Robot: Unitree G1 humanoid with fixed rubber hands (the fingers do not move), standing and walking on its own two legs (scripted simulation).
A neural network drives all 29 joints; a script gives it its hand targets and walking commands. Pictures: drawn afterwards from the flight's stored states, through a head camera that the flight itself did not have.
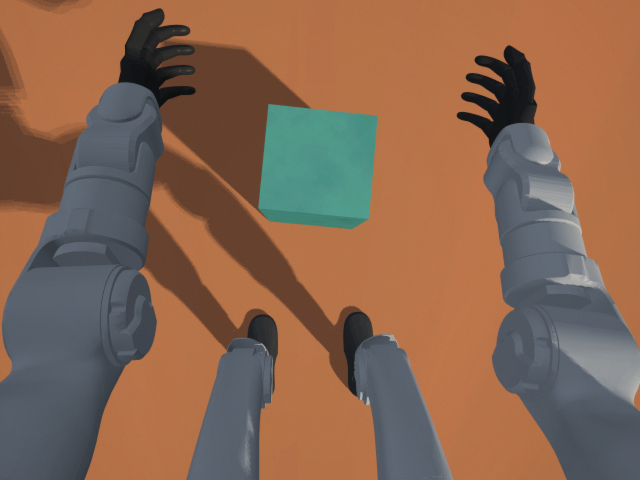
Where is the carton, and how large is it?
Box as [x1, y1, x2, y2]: [258, 104, 377, 228]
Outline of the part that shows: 268,104 258,208 270,221 352,228 368,218 377,116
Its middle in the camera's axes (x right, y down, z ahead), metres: -0.01 -0.15 +0.86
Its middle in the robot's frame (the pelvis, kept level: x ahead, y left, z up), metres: +0.54 -0.02 -0.54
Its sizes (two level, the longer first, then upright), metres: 0.210 0.200 0.250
